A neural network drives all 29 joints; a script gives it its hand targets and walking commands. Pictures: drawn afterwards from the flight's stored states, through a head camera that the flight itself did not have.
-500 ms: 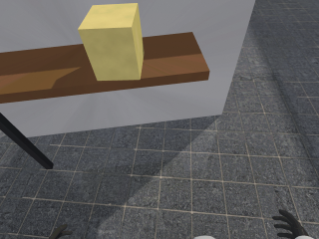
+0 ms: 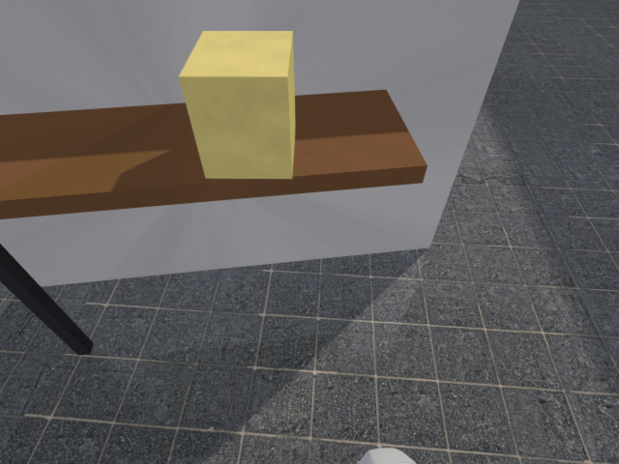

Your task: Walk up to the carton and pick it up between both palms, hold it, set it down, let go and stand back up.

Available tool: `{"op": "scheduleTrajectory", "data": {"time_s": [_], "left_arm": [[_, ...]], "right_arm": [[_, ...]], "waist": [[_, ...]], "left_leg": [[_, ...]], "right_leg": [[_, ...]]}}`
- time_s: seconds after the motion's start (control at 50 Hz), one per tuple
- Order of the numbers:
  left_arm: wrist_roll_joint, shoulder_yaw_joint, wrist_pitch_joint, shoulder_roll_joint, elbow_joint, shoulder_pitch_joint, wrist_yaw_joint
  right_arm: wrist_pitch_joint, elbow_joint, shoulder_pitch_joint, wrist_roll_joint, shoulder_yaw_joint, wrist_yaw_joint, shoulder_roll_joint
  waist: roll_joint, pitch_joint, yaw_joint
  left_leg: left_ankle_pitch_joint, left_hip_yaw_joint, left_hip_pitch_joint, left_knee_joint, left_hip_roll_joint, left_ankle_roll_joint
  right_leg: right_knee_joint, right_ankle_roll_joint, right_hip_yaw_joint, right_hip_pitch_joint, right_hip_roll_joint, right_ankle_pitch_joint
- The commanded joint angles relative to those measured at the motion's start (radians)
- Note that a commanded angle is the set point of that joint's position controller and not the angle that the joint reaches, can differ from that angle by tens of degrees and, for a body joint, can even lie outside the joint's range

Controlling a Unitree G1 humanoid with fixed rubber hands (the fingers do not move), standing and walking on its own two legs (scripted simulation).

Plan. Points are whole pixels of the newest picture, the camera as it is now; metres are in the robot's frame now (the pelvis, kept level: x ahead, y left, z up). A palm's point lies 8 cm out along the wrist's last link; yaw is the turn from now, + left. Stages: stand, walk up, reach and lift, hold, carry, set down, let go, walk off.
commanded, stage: walk up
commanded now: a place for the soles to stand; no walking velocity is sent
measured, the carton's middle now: (248, 106) +0.76 +0.12 +0.08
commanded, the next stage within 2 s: none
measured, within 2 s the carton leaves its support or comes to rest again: neither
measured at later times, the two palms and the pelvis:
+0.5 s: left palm (44, 424) +0.20 +0.38 -0.07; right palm (522, 381) +0.24 -0.31 -0.10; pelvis +0.14 +0.02 -0.01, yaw +5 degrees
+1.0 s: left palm (78, 344) +0.33 +0.40 -0.11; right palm (470, 308) +0.38 -0.28 -0.12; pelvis +0.28 +0.05 -0.03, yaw +5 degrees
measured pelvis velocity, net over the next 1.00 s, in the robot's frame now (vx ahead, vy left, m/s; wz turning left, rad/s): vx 0.28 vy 0.05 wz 0.09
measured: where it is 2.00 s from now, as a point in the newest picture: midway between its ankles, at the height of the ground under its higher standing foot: (290, 440)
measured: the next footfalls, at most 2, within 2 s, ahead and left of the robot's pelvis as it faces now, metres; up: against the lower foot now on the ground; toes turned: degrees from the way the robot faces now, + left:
right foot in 0.22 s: +0.21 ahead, -0.11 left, +0.00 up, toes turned -4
left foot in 0.56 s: +0.29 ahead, +0.19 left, +0.00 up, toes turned +9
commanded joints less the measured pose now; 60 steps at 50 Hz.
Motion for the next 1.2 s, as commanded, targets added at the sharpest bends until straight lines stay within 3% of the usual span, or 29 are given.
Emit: {"op": "scheduleTrajectory", "data": {"time_s": [0.0, 0.14, 0.18, 0.2, 0.22, 0.24, 0.26, 0.28, 0.3, 0.36, 0.48, 0.54, 0.56, 0.58, 0.6, 0.62, 0.7, 0.78, 0.82, 0.84, 0.86, 0.88, 0.9, 0.94, 1.02, 1.06, 1.1, 1.12, 1.18], "left_arm": [[-0.001, 0.035, -0.039, 0.196, -0.075, -0.050, -0.018], [-0.005, 0.043, -0.055, 0.168, -0.130, -0.064, -0.033], [-0.007, 0.049, -0.064, 0.128, -0.126, -0.014, -0.029], [-0.003, 0.058, -0.070, 0.158, -0.115, 0.087, -0.020], [0.000, 0.080, -0.075, 0.215, -0.106, 0.180, -0.007], [-0.002, 0.102, -0.078, 0.310, -0.123, 0.229, 0.004], [-0.021, 0.097, -0.074, 0.307, -0.143, 0.180, 0.008], [-0.030, 0.086, -0.073, 0.262, -0.165, 0.151, 0.013], [-0.031, 0.077, -0.071, 0.228, -0.171, 0.120, 0.017], [-0.016, 0.066, -0.078, 0.200, -0.199, 0.062, 0.017], [0.005, 0.067, -0.079, 0.254, -0.228, -0.024, 0.000], [0.023, 0.026, -0.055, 0.175, -0.226, -0.044, 0.000], [0.010, 0.008, -0.050, 0.101, -0.241, -0.036, -0.001], [-0.007, 0.008, -0.047, 0.125, -0.244, -0.044, 0.004], [-0.011, 0.036, -0.046, 0.216, -0.224, -0.017, 0.016], [-0.019, 0.028, -0.054, 0.223, -0.199, 0.025, 0.015], [-0.014, 0.016, -0.067, 0.201, -0.145, 0.109, 0.009], [-0.008, 0.027, -0.065, 0.163, -0.143, 0.086, -0.003], [-0.004, 0.040, -0.073, 0.147, -0.101, 0.212, 0.007], [0.013, 0.056, -0.077, 0.178, -0.087, 0.275, 0.019], [0.013, 0.069, -0.082, 0.298, -0.136, 0.242, 0.028], [0.000, 0.069, -0.078, 0.325, -0.150, 0.183, 0.026], [-0.005, 0.055, -0.077, 0.277, -0.163, 0.142, 0.028], [-0.011, 0.037, -0.074, 0.243, -0.168, 0.121, 0.039], [-0.013, 0.006, -0.064, 0.203, -0.175, 0.026, 0.038], [-0.025, -0.010, -0.051, 0.153, -0.188, 0.002, 0.037], [-0.038, -0.028, -0.034, 0.122, -0.190, -0.002, 0.046], [-0.039, -0.025, -0.029, 0.132, -0.153, 0.002, 0.052], [-0.025, -0.009, -0.045, 0.171, -0.117, 0.030, 0.048]], "right_arm": [[-0.031, -0.101, -0.010, 0.010, -0.030, -0.010, -0.236], [-0.031, -0.152, 0.054, 0.008, -0.027, -0.005, -0.240], [-0.025, -0.158, 0.040, 0.009, -0.023, -0.007, -0.229], [-0.030, -0.177, 0.021, 0.018, -0.015, -0.011, -0.199], [-0.029, -0.189, 0.044, 0.028, 0.003, -0.013, -0.148], [-0.032, -0.213, 0.082, 0.028, 0.011, -0.013, -0.110], [-0.023, -0.173, 0.046, 0.022, -0.021, -0.027, -0.238], [-0.020, -0.152, 0.088, 0.031, -0.026, -0.030, -0.231], [-0.016, -0.139, 0.108, 0.024, -0.018, -0.031, -0.211], [-0.015, -0.144, 0.117, 0.027, -0.023, -0.013, -0.193], [-0.005, -0.143, 0.041, 0.009, -0.039, 0.031, -0.183], [-0.015, -0.069, 0.184, 0.000, -0.067, 0.022, -0.222], [-0.018, -0.064, 0.255, 0.000, -0.082, 0.009, -0.291], [-0.028, -0.097, 0.227, 0.004, -0.087, 0.003, -0.356], [-0.023, -0.133, 0.140, 0.025, -0.083, 0.001, -0.362], [-0.026, -0.142, 0.104, 0.036, -0.061, -0.008, -0.321], [-0.043, -0.158, 0.033, 0.026, -0.035, -0.022, -0.271], [-0.029, -0.176, -0.007, 0.014, -0.027, -0.023, -0.284], [-0.022, -0.199, -0.105, 0.018, -0.004, -0.029, -0.235], [-0.017, -0.205, -0.062, 0.020, 0.021, -0.036, -0.139], [-0.014, -0.228, -0.064, 0.021, 0.031, -0.042, -0.090], [-0.008, -0.201, -0.108, 0.022, 0.001, -0.059, -0.213], [-0.010, -0.164, -0.072, 0.037, -0.011, -0.057, -0.255], [-0.015, -0.146, -0.027, 0.033, 0.004, -0.065, -0.181], [-0.013, -0.104, 0.009, 0.044, 0.009, -0.062, -0.157], [-0.022, -0.081, 0.050, 0.026, -0.002, -0.068, -0.165], [-0.025, -0.122, -0.059, 0.030, -0.014, -0.071, -0.264], [-0.023, -0.121, -0.102, 0.037, -0.005, -0.066, -0.248], [-0.014, -0.112, -0.164, 0.047, 0.015, -0.070, -0.195]], "waist": [[0.165, 0.150, -0.031], [0.167, 0.097, -0.012], [0.171, 0.035, 0.030], [0.089, -0.004, 0.086], [-0.102, -0.045, 0.140], [-0.273, -0.113, 0.152], [-0.092, -0.078, 0.143], [0.055, -0.065, 0.102], [0.063, -0.044, 0.078], [-0.050, 0.030, 0.034], [-0.188, 0.032, 0.014], [0.034, 0.009, -0.079], [0.305, -0.002, -0.124], [0.409, 0.014, -0.132], [0.231, 0.016, -0.086], [0.106, 0.038, -0.056], [0.199, 0.049, -0.005], [0.209, 0.031, 0.001], [0.182, 0.026, 0.107], [-0.016, 0.009, 0.133], [-0.280, -0.004, 0.122], [-0.083, 0.002, 0.125], [-0.005, 0.011, 0.088], [-0.035, -0.009, 0.053], [-0.146, -0.042, 0.019], [-0.043, -0.120, -0.017], [0.158, -0.153, 0.002], [0.157, -0.114, 0.024], [0.061, -0.150, 0.051]], "left_leg": [[-0.383, -0.485, 0.015, -0.471, 0.298, 0.192], [0.041, -0.318, 0.000, -0.314, 0.271, 0.215], [0.176, -0.233, -0.117, -0.200, 0.238, 0.169], [0.302, -0.209, -0.161, -0.064, 0.211, 0.137], [0.329, -0.125, -0.297, 0.229, 0.099, 0.081], [-0.088, -0.083, -0.494, 0.516, -0.076, 0.005], [-0.262, -0.193, -0.500, 0.604, -0.020, -0.005], [-0.215, -0.212, -0.514, 0.649, 0.005, 0.002], [-0.145, -0.237, -0.501, 0.632, 0.035, -0.002], [-0.077, -0.214, -0.372, 0.491, 0.084, -0.025], [-0.027, -0.058, -0.120, 0.150, 0.125, -0.022], [-0.083, 0.040, 0.213, 0.009, 0.012, -0.003], [-0.423, -0.293, 0.247, -0.219, 0.151, 0.055], [-0.724, -0.792, 0.157, -0.480, 0.372, 0.196], [-0.682, -0.892, 0.133, -0.455, 0.440, 0.289], [-0.483, -0.743, 0.114, -0.387, 0.410, 0.281], [-0.074, -0.480, -0.021, -0.266, 0.337, 0.243], [-0.071, -0.402, -0.197, -0.215, 0.352, 0.250], [0.006, -0.250, -0.426, -0.024, 0.243, 0.165], [-0.025, -0.127, -0.524, 0.220, 0.150, 0.099], [-0.236, 0.020, -0.665, 0.519, 0.017, 0.003], [-0.287, -0.125, -0.593, 0.547, 0.066, -0.020], [-0.246, -0.114, -0.561, 0.525, 0.094, -0.021], [-0.212, -0.119, -0.452, 0.478, 0.125, -0.010], [-0.131, -0.052, -0.182, 0.211, 0.103, -0.002], [0.230, -0.069, 0.024, 0.020, 0.084, 0.019], [0.339, -0.466, 0.028, -0.077, 0.357, 0.202], [0.367, -0.441, -0.056, -0.079, 0.387, 0.247], [0.385, -0.251, -0.114, 0.064, 0.238, 0.117]], "right_leg": [[-0.023, 0.021, -0.033, -0.249, -0.076, 0.051], [-0.292, 0.010, -0.116, -0.051, -0.063, 0.089], [-0.386, -0.003, -0.147, 0.151, -0.048, 0.195], [-0.450, -0.019, -0.131, 0.333, -0.023, 0.213], [-0.588, -0.079, 0.054, 0.480, -0.110, 0.019], [-0.735, -0.204, 0.569, 0.593, -0.439, -0.057], [-0.709, -0.303, 0.646, 0.524, -0.502, -0.002], [-0.673, -0.279, 0.523, 0.504, -0.479, 0.063], [-0.660, -0.241, 0.406, 0.458, -0.442, 0.082], [-0.670, -0.208, 0.158, 0.205, -0.352, 0.258], [-0.680, -0.193, 0.030, -0.030, -0.338, -0.103], [-0.360, -0.125, -0.114, -0.277, -0.205, -0.315], [-0.031, -0.064, -0.198, -0.400, -0.084, -0.275], [0.202, -0.016, -0.155, -0.477, 0.009, -0.208], [0.238, -0.011, -0.040, -0.426, -0.037, -0.204], [0.244, 0.002, -0.033, -0.411, -0.079, -0.099], [0.085, 0.006, -0.044, -0.244, -0.122, -0.050], [-0.103, -0.012, -0.121, -0.032, -0.072, -0.016], [-0.283, -0.042, -0.123, 0.271, -0.013, 0.143], [-0.437, -0.055, 0.015, 0.374, -0.063, 0.036], [-0.684, -0.169, 0.545, 0.357, -0.368, -0.170], [-0.713, -0.239, 0.709, 0.282, -0.469, -0.123], [-0.625, -0.288, 0.548, 0.309, -0.427, 0.115], [-0.500, -0.254, 0.344, 0.232, -0.369, 0.539], [-0.354, -0.200, 0.123, 0.076, -0.284, 0.832], [-0.227, -0.114, 0.030, -0.009, -0.210, 0.688], [-0.050, 0.003, -0.113, -0.090, -0.035, 0.195], [-0.070, 0.005, -0.103, -0.024, -0.042, 0.023], [-0.257, -0.034, -0.034, 0.114, -0.089, 0.327]]}}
